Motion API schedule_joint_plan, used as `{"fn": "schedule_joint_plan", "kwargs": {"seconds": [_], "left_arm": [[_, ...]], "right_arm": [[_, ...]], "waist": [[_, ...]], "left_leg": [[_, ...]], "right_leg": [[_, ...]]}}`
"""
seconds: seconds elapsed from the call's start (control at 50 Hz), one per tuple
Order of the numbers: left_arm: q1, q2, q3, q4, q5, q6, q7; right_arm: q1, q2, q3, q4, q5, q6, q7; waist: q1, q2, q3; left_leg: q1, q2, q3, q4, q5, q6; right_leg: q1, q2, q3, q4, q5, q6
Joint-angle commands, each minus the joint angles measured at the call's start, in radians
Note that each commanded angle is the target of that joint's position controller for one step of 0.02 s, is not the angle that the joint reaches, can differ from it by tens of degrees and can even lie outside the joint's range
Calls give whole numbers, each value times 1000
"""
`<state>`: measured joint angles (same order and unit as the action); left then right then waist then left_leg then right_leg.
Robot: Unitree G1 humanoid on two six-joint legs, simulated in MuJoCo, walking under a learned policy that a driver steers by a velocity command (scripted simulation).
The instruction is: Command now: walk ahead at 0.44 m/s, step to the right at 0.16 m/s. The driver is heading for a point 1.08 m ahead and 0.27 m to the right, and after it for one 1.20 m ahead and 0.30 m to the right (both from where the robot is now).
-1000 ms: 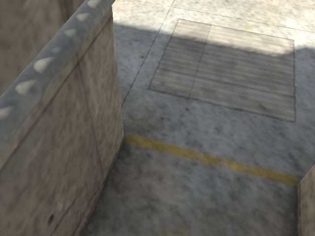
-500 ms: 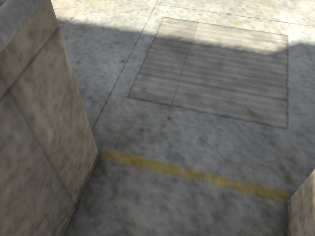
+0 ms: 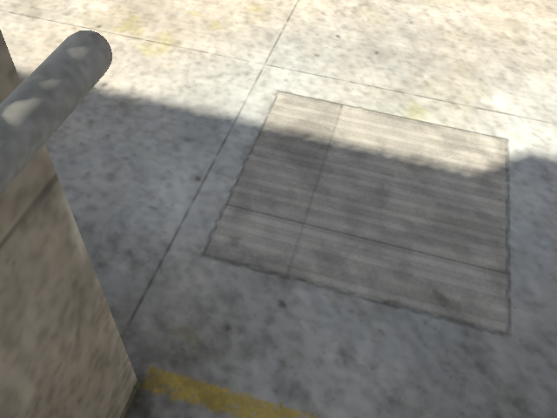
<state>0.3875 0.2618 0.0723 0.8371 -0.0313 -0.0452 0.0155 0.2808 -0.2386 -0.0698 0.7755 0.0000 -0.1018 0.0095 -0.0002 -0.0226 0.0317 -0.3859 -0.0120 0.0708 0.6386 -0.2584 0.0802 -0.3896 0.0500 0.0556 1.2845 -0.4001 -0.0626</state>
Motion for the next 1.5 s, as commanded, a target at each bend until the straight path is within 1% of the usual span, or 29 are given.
{"fn": "schedule_joint_plan", "kwargs": {"seconds": [0.02,0.14,0.3,0.36,0.38,0.4,0.42,0.44,0.46,0.48,0.52,0.62,0.74,0.84,0.88,0.92,0.94,0.96,0.98,1.0,1.04,1.06,1.1,1.12,1.2,1.36,1.44,1.48,1.5], "left_arm": [[80,42,15,-40,35,27,6],[-44,-2,10,-40,38,28,8],[-237,-18,-15,-57,32,5,-26],[-92,34,12,-27,23,-10,-19],[12,102,39,27,26,-18,-25],[156,181,66,50,22,-16,-30],[232,284,82,75,13,-16,-34],[270,232,63,90,9,-25,-52],[206,152,47,66,-7,-37,-52],[131,111,33,46,-10,-37,-48],[27,79,20,19,-5,-28,-39],[50,72,7,34,-8,-37,-2],[79,129,11,41,-7,-28,-3],[144,110,8,44,1,-10,1],[162,110,10,50,2,2,3],[101,141,17,26,9,10,-1],[75,139,11,4,26,16,-1],[191,60,-14,-6,34,-1,-10],[203,74,-7,5,31,-29,-24],[123,147,19,-11,-5,-29,-27],[25,129,19,-36,14,-22,-15],[28,106,19,-31,22,-13,-16],[14,58,9,-37,-6,-24,-24],[6,54,4,-37,-10,-28,-24],[-117,27,-16,-50,2,-44,-7],[-345,52,-31,-134,-8,-43,-76],[-284,99,-10,-141,9,-33,-71],[13,188,41,-65,10,-18,-52],[106,321,83,-46,3,-3,-35]], "right_arm": [[81,-101,-27,-22,-26,-8,-10],[126,-160,-41,3,-30,5,-42],[201,-200,-69,13,41,13,-47],[127,-226,-77,25,53,20,-44],[114,-194,-63,22,41,21,-34],[92,-159,-49,-7,24,28,-21],[183,-27,-14,-44,4,25,-12],[232,-29,-8,-31,34,20,-16],[187,-110,-28,-44,59,18,-12],[102,-140,-34,-66,50,21,-18],[10,-148,-44,-98,21,37,-30],[-109,-123,-48,-129,39,60,-25],[-269,-55,-18,-193,46,64,11],[-355,-91,-12,-229,37,37,12],[-332,-98,-13,-235,33,20,18],[-153,-138,-38,-197,19,20,12],[52,-200,-60,-141,2,18,-4],[182,-315,-80,-125,-28,10,-16],[172,-252,-56,-141,-28,-1,-20],[73,-191,-30,-134,9,-11,-17],[-35,-151,-15,-127,26,-23,-12],[-62,-131,-10,-128,16,-30,-8],[-60,-97,-7,-81,-5,-15,-8],[-62,-111,-16,-81,-1,-9,-5],[57,-191,-46,-37,-10,-12,-6],[62,-186,-33,4,-2,8,-11],[28,-235,-41,23,11,33,-4],[-2,-219,-30,16,10,52,-18],[73,-164,-4,-19,-15,39,-23]], "waist": [[26,43,23],[27,111,39],[-58,189,115],[48,232,100],[96,175,-10],[154,111,-164],[101,-195,-269],[102,-287,-362],[100,-237,-261],[93,-178,-179],[45,-116,-69],[31,-65,61],[52,11,102],[87,-43,116],[56,-46,84],[-65,-23,-38],[-144,54,-166],[-119,293,-291],[-103,285,-367],[-64,230,-177],[-9,81,-30],[17,78,-26],[46,228,-56],[40,228,-40],[-22,65,27],[-65,58,107],[-1,89,53],[157,66,-109],[133,-166,-218]], "left_leg": [[169,304,-458,-380,-81,120],[161,263,-225,-385,312,98],[232,282,-129,-383,250,81],[246,304,-128,-315,350,55],[266,241,-68,-148,489,20],[152,162,-9,110,456,-33],[-154,-27,-20,532,-261,-107],[-251,-49,-199,784,-404,-93],[-342,7,-216,827,-316,-69],[-365,51,-181,800,-218,-50],[-282,117,-153,693,-69,-25],[-275,147,-120,433,-10,-40],[-257,114,-80,146,199,-45],[-211,78,-48,15,199,-20],[-163,61,-43,-37,126,5],[95,1,3,-76,172,36],[385,81,-92,-23,219,75],[683,360,-634,-208,-107,222],[678,422,-994,-405,-355,222],[529,414,-867,-417,-415,153],[278,335,-553,-417,-132,84],[215,280,-430,-430,9,67],[191,189,-241,-460,78,112],[173,180,-198,-490,78,132],[305,242,-188,-541,158,138],[395,261,4,-529,182,94],[502,277,69,-363,702,56],[394,210,128,47,908,-11],[103,121,135,412,448,-73]], "right_leg": [[-280,-97,89,9,119,7],[-272,-125,82,-339,352,52],[-176,-102,-78,-602,327,60],[12,-81,-86,-741,239,24],[174,-40,-115,-772,295,-6],[437,-112,-40,-706,491,-65],[697,-339,331,-774,550,-240],[685,-381,557,-894,386,-304],[643,-357,471,-911,238,-247],[550,-335,399,-935,178,-204],[344,-293,334,-1032,149,-173],[277,-259,199,-1135,341,-185],[293,-243,75,-1143,488,-176],[382,-230,29,-1122,497,-146],[451,-247,38,-1067,592,-131],[413,-202,-18,-845,773,-98],[239,-160,-58,-585,672,-68],[-106,-6,-52,-204,275,4],[-200,42,152,-32,-101,17],[-293,-6,151,36,-70,19],[-249,-95,87,-62,98,22],[-185,-130,85,-139,156,25],[-126,-160,32,-222,145,31],[-123,-154,4,-262,158,39],[-289,-179,45,-496,390,63],[-302,-161,-14,-655,538,36],[-160,-74,-116,-670,347,-40],[225,18,-146,-683,346,-98],[525,-166,159,-697,354,-200]]}}
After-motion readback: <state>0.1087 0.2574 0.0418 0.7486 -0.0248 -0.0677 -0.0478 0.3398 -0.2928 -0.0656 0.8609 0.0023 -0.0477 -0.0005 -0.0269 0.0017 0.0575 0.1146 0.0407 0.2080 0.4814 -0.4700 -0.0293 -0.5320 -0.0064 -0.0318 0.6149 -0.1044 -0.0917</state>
